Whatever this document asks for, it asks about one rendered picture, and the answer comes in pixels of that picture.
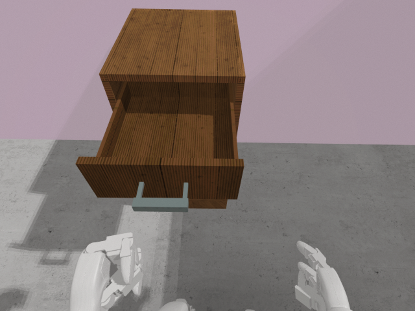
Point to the handle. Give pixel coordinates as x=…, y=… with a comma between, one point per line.
x=160, y=204

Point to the robot right hand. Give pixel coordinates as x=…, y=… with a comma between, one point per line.
x=325, y=290

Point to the drawer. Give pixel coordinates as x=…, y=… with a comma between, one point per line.
x=166, y=134

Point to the cabinet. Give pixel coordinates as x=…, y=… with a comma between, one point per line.
x=177, y=45

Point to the robot left hand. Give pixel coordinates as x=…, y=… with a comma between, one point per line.
x=117, y=259

